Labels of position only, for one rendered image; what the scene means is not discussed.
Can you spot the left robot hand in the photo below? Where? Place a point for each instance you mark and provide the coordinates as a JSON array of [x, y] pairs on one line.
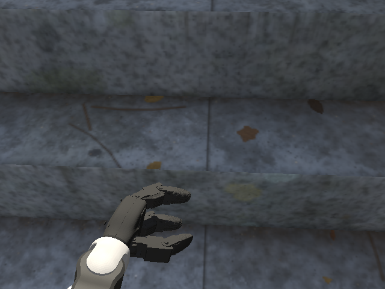
[[131, 224]]

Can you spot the left robot forearm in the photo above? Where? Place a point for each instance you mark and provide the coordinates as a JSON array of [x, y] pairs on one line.
[[102, 266]]

